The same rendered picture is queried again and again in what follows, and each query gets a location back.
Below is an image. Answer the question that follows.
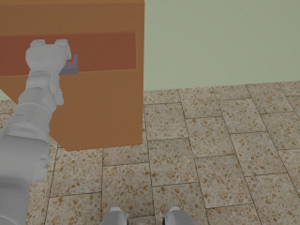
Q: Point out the left robot forearm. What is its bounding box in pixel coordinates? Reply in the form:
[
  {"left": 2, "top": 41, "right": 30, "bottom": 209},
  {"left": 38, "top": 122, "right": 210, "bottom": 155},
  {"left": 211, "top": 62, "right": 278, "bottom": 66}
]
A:
[{"left": 0, "top": 67, "right": 60, "bottom": 141}]

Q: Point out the drawer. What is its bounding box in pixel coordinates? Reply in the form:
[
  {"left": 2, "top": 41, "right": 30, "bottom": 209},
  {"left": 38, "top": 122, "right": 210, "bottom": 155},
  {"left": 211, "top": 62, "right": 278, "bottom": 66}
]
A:
[{"left": 0, "top": 31, "right": 137, "bottom": 76}]

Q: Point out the left robot shin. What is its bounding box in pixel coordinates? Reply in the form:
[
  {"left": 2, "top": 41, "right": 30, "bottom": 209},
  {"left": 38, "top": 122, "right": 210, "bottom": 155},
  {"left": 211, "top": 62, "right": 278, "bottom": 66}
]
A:
[{"left": 110, "top": 206, "right": 122, "bottom": 212}]

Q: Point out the right robot thigh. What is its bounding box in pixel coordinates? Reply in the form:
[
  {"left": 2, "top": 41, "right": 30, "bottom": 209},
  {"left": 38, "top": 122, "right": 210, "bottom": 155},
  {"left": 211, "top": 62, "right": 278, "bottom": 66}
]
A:
[{"left": 164, "top": 210, "right": 196, "bottom": 225}]

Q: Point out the cabinet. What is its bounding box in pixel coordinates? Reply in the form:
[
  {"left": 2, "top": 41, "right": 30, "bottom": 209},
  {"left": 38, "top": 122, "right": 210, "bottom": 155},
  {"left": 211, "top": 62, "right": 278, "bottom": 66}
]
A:
[{"left": 0, "top": 0, "right": 145, "bottom": 152}]

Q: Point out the handle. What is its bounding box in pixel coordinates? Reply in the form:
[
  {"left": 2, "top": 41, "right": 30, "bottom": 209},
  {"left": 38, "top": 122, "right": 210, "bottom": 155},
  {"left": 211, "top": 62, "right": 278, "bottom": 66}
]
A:
[{"left": 58, "top": 53, "right": 79, "bottom": 75}]

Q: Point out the robot left hand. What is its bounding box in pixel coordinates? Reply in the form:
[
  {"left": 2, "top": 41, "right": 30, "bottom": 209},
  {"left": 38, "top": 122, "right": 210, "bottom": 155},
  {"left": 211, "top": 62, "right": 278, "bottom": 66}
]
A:
[{"left": 25, "top": 38, "right": 72, "bottom": 106}]

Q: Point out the left robot upper arm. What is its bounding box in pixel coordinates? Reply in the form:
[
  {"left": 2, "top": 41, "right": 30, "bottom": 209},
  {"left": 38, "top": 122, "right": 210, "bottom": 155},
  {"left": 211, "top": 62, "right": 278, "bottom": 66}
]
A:
[{"left": 0, "top": 134, "right": 51, "bottom": 225}]

